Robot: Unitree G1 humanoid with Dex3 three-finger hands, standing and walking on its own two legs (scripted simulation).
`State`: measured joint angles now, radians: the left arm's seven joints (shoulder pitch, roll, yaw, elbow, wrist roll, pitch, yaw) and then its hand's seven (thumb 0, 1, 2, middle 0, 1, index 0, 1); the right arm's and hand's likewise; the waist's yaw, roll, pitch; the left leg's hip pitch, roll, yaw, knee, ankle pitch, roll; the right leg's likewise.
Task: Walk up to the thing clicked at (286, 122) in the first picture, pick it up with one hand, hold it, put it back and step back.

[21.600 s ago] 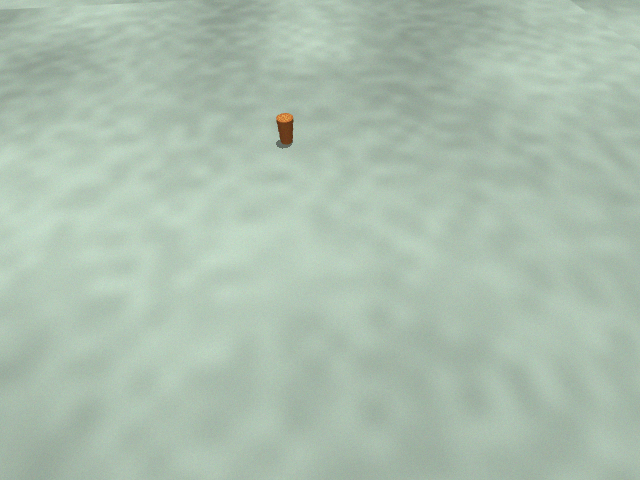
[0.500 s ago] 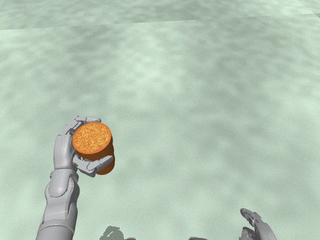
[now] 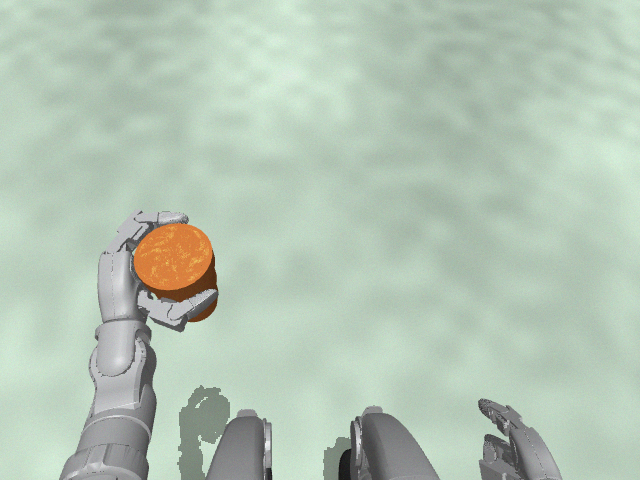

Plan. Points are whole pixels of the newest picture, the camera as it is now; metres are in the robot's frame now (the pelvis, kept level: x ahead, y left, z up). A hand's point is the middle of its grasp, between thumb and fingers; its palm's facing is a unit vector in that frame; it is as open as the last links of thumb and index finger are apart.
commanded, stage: crouch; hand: left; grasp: from the side
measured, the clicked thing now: (185, 281) +0.36 +0.17 -0.03
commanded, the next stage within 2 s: lower in 1.52 s
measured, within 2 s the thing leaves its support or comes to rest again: neither
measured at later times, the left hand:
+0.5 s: hand (199, 316) +0.39 +0.20 -0.25, palm faces +0.16 -0.99 +0.00, open 11.2 cm
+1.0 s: hand (208, 324) +0.42 +0.21 -0.39, palm faces +0.16 -0.99 +0.01, open 11.2 cm
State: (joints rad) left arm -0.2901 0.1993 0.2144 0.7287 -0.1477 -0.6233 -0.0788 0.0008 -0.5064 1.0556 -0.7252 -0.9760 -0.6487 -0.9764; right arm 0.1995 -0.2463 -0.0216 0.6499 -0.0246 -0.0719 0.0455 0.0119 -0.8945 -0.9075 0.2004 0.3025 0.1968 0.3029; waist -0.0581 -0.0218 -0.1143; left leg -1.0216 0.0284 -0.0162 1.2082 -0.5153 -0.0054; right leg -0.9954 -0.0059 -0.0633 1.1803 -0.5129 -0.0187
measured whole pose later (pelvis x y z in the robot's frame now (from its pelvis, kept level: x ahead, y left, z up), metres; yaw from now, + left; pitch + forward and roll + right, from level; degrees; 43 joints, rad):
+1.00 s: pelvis -0.07 +0.01 -0.33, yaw -6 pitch +30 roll -6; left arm -0.75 0.50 0.55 1.20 -0.08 -0.81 -0.17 0.00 -0.51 1.07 -0.72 -0.99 -0.64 -0.99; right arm 0.10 -0.28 0.12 0.72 -0.14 0.00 0.11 0.01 -0.92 -0.91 0.20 0.30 0.20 0.30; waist -0.19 -0.05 -0.03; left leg -2.23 0.04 -0.10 2.38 -0.67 0.01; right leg -2.17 -0.02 -0.13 2.30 -0.65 -0.03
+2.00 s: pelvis -0.07 +0.02 -0.38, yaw -12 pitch +20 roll -13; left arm -0.71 0.74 0.57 1.33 -0.10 -0.95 -0.13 0.00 -0.51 1.07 -0.72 -0.98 -0.65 -0.97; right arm -0.05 -0.35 0.35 0.64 -0.27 0.01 0.14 0.01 -0.92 -0.91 0.20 0.30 0.20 0.30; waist -0.25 -0.19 0.20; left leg -2.27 0.04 -0.24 2.59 -0.70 0.02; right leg -2.16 0.01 -0.24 2.41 -0.62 -0.01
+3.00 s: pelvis -0.08 +0.03 -0.38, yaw -16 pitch +13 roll -18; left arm -0.70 0.89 0.56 1.47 -0.10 -1.09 -0.02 0.00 -0.51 1.07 -0.72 -0.97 -0.65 -0.97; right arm -0.17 -0.38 0.53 0.55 -0.36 0.02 0.13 0.00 -0.91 -0.91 0.20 0.30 0.20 0.30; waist -0.27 -0.28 0.32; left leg -2.22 0.04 -0.35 2.66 -0.72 0.02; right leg -2.07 0.05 -0.32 2.39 -0.59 0.03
